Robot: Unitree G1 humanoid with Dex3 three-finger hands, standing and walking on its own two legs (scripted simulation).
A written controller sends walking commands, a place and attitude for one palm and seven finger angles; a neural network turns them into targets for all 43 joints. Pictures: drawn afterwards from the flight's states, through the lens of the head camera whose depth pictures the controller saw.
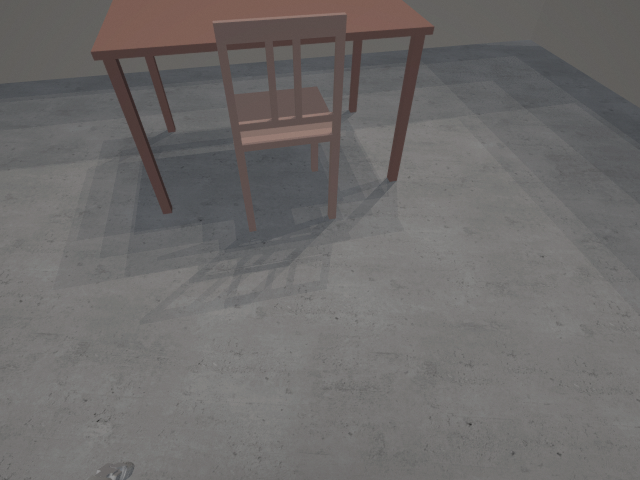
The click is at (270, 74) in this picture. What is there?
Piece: chair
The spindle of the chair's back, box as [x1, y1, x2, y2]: [265, 41, 278, 120]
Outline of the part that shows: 265,42 271,116 272,120 277,120 278,118 272,41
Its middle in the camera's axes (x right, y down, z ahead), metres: -0.16 -0.51 +1.27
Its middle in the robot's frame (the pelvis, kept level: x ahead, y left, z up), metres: +1.28 +0.23 -0.10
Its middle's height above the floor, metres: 0.66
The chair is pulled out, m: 0.00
